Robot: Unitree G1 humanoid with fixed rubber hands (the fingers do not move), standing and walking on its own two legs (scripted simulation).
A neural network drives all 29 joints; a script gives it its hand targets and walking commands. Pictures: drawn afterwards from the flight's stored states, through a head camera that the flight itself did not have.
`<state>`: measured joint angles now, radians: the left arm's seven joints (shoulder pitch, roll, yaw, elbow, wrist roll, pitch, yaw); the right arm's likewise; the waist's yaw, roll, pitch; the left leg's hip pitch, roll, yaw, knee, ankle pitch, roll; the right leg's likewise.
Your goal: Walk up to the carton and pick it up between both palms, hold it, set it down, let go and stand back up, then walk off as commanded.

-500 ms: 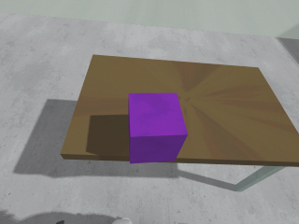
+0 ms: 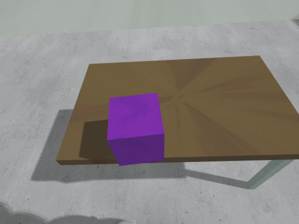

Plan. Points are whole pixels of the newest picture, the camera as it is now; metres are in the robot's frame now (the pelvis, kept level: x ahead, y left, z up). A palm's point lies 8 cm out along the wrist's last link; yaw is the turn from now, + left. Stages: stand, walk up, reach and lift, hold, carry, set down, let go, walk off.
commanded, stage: walk up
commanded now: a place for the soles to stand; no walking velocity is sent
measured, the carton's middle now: (137, 130) +0.45 +0.08 -0.09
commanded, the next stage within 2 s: none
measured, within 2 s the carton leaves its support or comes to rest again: neither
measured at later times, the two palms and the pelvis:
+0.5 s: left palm out of the picture +0.08 +0.32 -0.13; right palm out of the picture +0.05 -0.28 -0.10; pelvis -0.01 +0.03 +0.00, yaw +1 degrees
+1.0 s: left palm out of the picture +0.07 +0.30 -0.12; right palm out of the picture +0.07 -0.30 -0.11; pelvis +0.00 +0.01 +0.00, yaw +1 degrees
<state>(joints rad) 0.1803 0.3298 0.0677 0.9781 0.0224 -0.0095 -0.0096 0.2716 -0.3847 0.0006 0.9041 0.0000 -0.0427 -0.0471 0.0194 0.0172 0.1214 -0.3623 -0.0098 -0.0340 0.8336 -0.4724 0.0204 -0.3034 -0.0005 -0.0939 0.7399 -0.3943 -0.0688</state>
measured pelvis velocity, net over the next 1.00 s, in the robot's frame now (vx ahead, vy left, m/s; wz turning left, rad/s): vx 0.00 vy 0.01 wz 0.02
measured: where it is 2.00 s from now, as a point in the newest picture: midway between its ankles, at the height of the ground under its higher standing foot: outside the picture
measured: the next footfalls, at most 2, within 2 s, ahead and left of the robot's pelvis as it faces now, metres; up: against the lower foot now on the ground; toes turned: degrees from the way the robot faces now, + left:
left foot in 0.32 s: +0.06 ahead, +0.14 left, +0.00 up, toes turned -1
left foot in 1.42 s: +0.09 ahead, +0.21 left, +0.00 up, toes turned +3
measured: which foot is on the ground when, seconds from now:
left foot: up 0.00-0.30, down 0.32-0.94, up 0.96-1.00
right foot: down 0.00-1.00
